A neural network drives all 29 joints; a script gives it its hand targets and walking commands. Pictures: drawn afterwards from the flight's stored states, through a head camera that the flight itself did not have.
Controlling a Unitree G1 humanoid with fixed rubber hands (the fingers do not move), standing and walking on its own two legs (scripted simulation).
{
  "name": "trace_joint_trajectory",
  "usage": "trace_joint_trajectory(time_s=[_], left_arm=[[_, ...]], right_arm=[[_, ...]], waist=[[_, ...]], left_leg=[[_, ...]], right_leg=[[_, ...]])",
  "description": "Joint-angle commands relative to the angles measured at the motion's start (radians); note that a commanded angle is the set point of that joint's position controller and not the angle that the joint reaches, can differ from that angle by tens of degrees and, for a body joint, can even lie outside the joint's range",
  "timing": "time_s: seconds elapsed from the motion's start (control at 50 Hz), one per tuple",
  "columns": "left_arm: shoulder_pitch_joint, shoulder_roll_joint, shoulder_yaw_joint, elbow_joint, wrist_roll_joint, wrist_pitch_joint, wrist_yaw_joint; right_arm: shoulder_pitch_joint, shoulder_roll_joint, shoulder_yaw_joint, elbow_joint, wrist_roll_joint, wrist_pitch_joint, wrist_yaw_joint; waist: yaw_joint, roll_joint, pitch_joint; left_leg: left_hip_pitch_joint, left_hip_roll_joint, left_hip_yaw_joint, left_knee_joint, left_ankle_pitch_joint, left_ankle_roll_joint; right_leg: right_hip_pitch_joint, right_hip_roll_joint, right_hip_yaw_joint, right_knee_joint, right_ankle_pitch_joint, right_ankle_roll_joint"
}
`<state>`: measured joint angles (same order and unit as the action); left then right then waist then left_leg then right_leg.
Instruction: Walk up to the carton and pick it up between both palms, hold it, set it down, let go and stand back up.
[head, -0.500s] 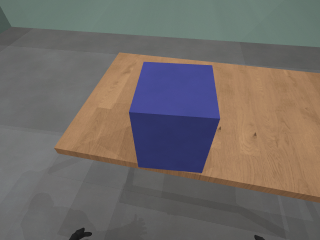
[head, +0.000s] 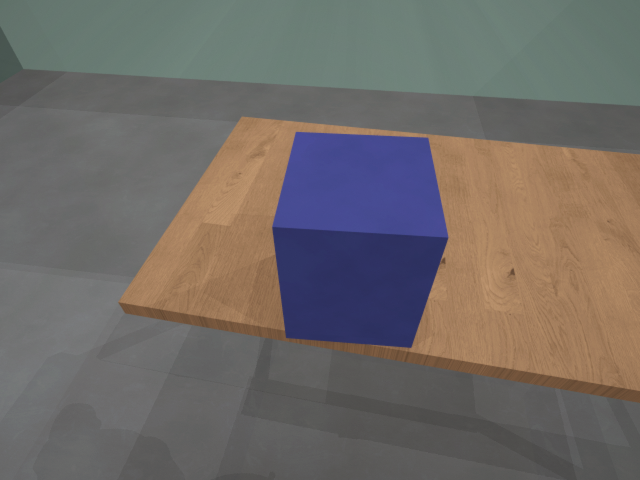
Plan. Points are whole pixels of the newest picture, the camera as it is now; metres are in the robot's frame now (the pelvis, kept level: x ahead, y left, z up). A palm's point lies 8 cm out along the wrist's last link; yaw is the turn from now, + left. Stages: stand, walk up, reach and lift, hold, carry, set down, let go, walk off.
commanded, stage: stand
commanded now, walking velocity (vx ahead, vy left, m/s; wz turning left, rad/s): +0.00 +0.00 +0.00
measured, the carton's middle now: (354, 241) +0.46 -0.04 +0.04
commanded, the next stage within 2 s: none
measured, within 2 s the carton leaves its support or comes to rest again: neither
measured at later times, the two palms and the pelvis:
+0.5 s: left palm out of the picture -0.02 +0.22 -0.14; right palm out of the picture -0.01 -0.22 -0.14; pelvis +0.00 +0.01 +0.00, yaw +0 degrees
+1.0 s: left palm out of the picture -0.04 +0.21 -0.15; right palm out of the picture -0.04 -0.20 -0.14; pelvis +0.00 +0.01 +0.00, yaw +0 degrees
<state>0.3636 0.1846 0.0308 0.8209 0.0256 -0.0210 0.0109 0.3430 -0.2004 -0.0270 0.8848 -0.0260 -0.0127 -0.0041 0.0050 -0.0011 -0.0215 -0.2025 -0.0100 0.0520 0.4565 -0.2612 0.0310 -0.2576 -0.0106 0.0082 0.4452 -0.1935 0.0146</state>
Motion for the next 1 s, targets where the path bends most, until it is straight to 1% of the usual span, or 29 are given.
trace_joint_trajectory(time_s=[0.0, 0.26, 0.5, 0.72, 0.98], left_arm=[[0.048, 0.086, 0.022, -0.008, -0.003, -0.012, 0.009], [0.083, 0.057, 0.011, 0.124, -0.006, -0.003, 0.018], [0.087, 0.029, -0.004, 0.219, -0.009, 0.003, 0.024], [0.084, 0.01, -0.016, 0.28, -0.011, 0.008, 0.027], [0.08, -0.004, -0.026, 0.323, -0.013, 0.011, 0.029]], right_arm=[[0.046, -0.101, -0.023, -0.01, 0.003, -0.013, -0.009], [0.063, -0.078, -0.012, 0.089, 0.009, -0.009, -0.02], [0.081, -0.048, 0.003, 0.161, 0.011, -0.006, -0.025], [0.095, -0.023, 0.014, 0.205, 0.012, -0.005, -0.029], [0.108, -0.004, 0.021, 0.235, 0.013, -0.006, -0.032]], waist=[[-0.002, 0.002, 0.049], [-0.006, -0.001, 0.079], [-0.008, -0.004, 0.098], [-0.008, -0.004, 0.109], [-0.008, -0.002, 0.115]], left_leg=[[-0.05, 0.105, -0.134, -0.135, 0.019, 0.031], [-0.032, 0.101, -0.128, -0.157, 0.026, 0.034], [-0.025, 0.097, -0.12, -0.158, 0.027, 0.031], [-0.027, 0.095, -0.118, -0.16, 0.018, 0.029], [-0.028, 0.095, -0.117, -0.162, 0.011, 0.027]], right_leg=[[0.025, -0.064, 0.076, -0.063, 0.084, -0.026], [0.039, -0.067, 0.075, -0.084, 0.086, -0.02], [0.042, -0.067, 0.075, -0.091, 0.081, -0.02], [0.041, -0.066, 0.075, -0.091, 0.072, -0.02], [0.037, -0.065, 0.074, -0.091, 0.065, -0.019]])
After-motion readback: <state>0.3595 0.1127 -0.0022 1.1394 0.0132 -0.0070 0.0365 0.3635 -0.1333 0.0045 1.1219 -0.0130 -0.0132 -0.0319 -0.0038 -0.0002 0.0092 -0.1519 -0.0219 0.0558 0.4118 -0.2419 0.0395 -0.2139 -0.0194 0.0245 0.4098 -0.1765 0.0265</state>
